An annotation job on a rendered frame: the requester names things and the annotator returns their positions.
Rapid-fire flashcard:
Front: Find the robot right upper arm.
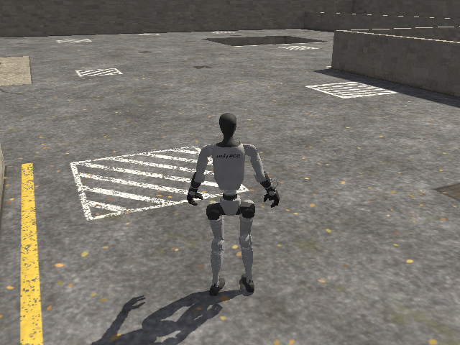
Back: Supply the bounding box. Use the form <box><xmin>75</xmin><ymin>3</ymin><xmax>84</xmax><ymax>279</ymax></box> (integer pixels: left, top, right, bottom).
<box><xmin>243</xmin><ymin>144</ymin><xmax>267</xmax><ymax>183</ymax></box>

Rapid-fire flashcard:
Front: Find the left robot hand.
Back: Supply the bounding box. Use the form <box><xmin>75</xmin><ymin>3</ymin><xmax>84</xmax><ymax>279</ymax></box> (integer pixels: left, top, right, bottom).
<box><xmin>187</xmin><ymin>193</ymin><xmax>203</xmax><ymax>206</ymax></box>

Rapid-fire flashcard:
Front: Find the robot right forearm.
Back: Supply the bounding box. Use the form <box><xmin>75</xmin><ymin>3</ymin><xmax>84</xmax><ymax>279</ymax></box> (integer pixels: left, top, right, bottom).
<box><xmin>260</xmin><ymin>171</ymin><xmax>276</xmax><ymax>196</ymax></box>

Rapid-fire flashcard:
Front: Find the robot head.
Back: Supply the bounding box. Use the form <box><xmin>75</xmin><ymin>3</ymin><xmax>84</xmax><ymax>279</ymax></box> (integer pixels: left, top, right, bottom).
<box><xmin>216</xmin><ymin>113</ymin><xmax>241</xmax><ymax>147</ymax></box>

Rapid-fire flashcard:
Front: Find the robot left upper arm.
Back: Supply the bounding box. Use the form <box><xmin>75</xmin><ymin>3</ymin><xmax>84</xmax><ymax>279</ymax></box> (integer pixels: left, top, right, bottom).
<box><xmin>194</xmin><ymin>144</ymin><xmax>213</xmax><ymax>183</ymax></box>

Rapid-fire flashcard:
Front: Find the robot left forearm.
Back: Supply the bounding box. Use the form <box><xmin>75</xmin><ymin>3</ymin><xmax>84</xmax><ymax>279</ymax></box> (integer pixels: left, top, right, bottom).
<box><xmin>188</xmin><ymin>172</ymin><xmax>201</xmax><ymax>196</ymax></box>

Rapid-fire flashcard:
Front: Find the right robot hand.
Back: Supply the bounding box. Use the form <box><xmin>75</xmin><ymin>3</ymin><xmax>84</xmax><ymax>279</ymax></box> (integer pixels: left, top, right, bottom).
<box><xmin>264</xmin><ymin>190</ymin><xmax>280</xmax><ymax>208</ymax></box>

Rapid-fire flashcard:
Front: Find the robot left shin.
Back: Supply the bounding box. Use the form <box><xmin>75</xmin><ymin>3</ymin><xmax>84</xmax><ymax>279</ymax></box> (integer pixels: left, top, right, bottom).
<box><xmin>211</xmin><ymin>239</ymin><xmax>224</xmax><ymax>287</ymax></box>

